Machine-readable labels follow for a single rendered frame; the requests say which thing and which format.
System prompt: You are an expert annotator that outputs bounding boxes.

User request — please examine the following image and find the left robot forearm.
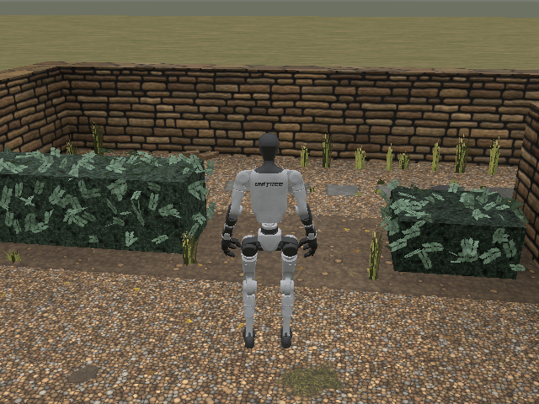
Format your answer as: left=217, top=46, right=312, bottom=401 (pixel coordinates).
left=221, top=204, right=237, bottom=240

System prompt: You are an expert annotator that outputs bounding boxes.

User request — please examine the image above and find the left robot hand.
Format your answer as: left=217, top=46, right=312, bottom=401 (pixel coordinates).
left=221, top=237, right=241, bottom=257

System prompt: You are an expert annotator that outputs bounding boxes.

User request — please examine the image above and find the right robot thigh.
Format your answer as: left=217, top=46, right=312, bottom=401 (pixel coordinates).
left=280, top=235, right=298, bottom=295

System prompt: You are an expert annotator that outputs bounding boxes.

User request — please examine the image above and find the right robot upper arm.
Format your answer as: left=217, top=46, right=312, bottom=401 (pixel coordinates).
left=286, top=169, right=308, bottom=216

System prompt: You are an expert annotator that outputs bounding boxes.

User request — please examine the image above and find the right robot forearm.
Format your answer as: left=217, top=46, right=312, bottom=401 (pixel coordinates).
left=300, top=203, right=317, bottom=240

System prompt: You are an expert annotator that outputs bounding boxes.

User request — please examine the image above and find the right robot hand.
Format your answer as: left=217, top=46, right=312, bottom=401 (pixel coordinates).
left=298, top=237, right=318, bottom=258

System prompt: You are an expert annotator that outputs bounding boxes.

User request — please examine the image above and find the left robot foot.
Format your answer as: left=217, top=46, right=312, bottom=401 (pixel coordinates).
left=243, top=327, right=255, bottom=348

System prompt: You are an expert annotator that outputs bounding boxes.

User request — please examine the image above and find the left robot upper arm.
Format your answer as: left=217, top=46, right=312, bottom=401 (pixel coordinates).
left=229, top=170, right=252, bottom=216

